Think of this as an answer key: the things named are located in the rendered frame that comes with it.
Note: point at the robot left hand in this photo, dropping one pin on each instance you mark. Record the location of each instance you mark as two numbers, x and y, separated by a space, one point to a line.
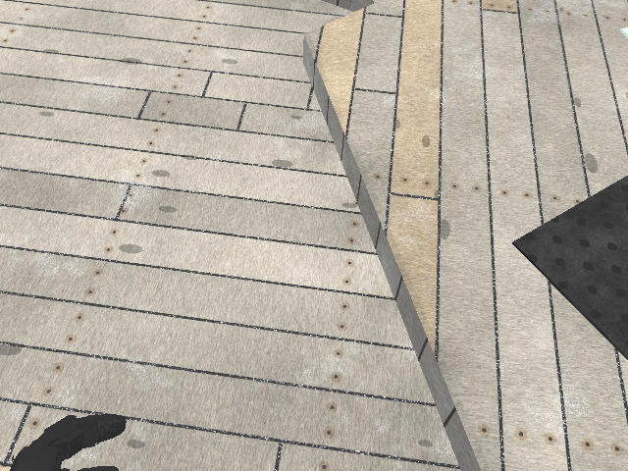
67 437

